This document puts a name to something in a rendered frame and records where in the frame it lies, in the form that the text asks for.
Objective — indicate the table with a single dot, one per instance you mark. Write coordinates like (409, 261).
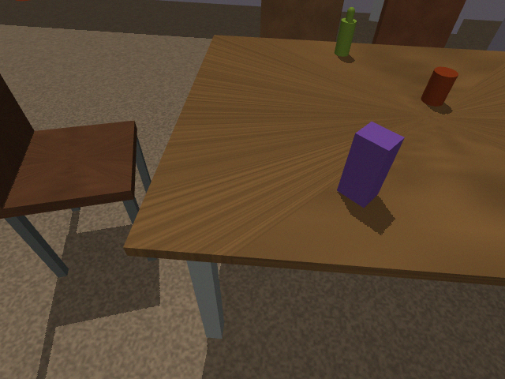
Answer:
(250, 173)

